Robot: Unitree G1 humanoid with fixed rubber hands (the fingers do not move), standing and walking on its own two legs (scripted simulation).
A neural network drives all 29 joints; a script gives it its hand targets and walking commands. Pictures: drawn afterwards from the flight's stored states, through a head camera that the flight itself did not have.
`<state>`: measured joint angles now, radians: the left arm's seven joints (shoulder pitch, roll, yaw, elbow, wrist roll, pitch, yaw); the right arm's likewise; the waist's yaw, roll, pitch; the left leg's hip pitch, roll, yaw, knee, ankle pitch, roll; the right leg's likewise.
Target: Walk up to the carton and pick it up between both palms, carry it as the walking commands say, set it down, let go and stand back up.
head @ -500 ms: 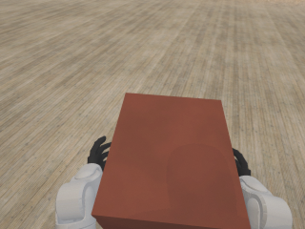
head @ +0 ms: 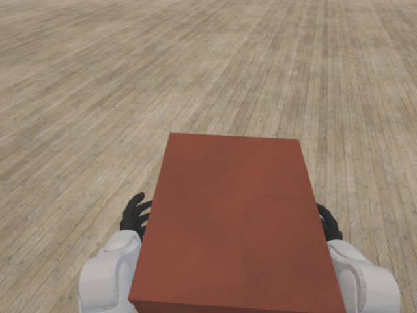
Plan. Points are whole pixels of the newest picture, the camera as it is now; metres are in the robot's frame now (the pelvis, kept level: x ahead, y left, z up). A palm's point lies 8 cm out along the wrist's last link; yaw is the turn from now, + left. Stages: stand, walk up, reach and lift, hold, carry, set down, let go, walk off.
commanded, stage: carry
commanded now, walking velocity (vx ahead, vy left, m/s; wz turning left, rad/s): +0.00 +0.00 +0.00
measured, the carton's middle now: (227, 242) +0.26 +0.00 +0.03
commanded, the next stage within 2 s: none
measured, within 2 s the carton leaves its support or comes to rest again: neither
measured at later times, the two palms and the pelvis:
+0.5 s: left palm (130, 312) +0.12 +0.14 +0.10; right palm out of the picture +0.08 -0.19 +0.08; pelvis -0.13 -0.01 +0.01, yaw -2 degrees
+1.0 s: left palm out of the picture +0.08 +0.14 +0.09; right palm out of the picture +0.06 -0.19 +0.09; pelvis -0.17 -0.01 +0.01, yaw -2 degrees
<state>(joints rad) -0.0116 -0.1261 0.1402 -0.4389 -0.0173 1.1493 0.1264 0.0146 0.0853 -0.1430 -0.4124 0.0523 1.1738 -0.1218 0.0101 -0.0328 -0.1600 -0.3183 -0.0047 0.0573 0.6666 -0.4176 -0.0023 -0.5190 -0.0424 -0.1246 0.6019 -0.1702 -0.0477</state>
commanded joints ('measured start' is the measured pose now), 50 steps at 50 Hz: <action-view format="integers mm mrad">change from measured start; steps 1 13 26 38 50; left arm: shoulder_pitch -398 -374 -334 -459 -434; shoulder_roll -703 -715 -704 -723 -738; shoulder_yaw -742 -713 -660 -714 -714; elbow -171 -33 -81 -61 -91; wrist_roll -229 -214 -166 -214 -207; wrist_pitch -7 22 -4 43 32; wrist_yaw -131 -129 -134 -139 -129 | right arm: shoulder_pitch -369 -373 -454 -476 -455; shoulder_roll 740 703 750 741 753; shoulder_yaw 643 643 753 654 674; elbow -134 -116 -186 -82 -124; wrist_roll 152 123 189 150 155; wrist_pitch -40 -15 -17 9 0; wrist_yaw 106 112 140 129 130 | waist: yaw -16 -9 -13 -10 -7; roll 311 148 -99 92 72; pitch -216 -108 -67 6 -85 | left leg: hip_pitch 202 135 -60 -60 -64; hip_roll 300 222 107 143 111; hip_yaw -321 -162 -50 -117 -90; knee -338 -268 -157 -279 -282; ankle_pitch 359 568 170 -28 -3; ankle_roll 52 82 5 14 11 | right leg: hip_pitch -6 120 208 72 140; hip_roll -52 27 -131 -58 5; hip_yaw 153 38 198 184 119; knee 33 -92 -238 -240 -155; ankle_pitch -204 -161 -176 -402 -308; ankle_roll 60 94 31 19 10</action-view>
